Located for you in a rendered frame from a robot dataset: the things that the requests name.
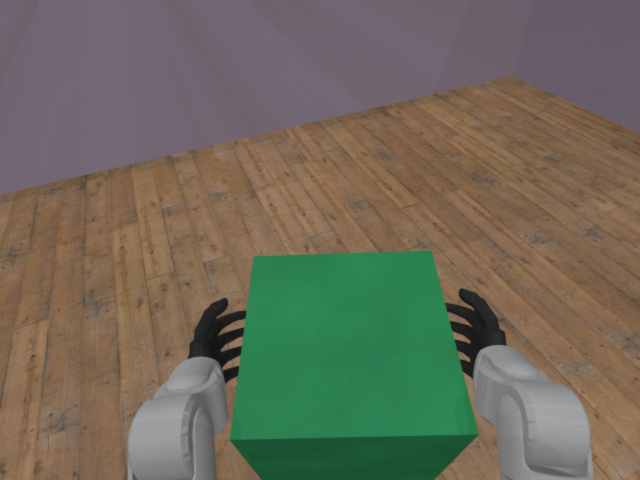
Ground left robot forearm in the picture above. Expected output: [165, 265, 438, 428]
[127, 357, 229, 480]

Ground right robot forearm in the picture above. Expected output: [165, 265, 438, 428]
[473, 345, 594, 480]

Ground left robot hand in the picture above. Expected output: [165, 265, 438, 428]
[188, 298, 246, 384]

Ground carton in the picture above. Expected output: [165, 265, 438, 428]
[230, 251, 479, 480]

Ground right robot hand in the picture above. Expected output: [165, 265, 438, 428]
[445, 289, 507, 380]

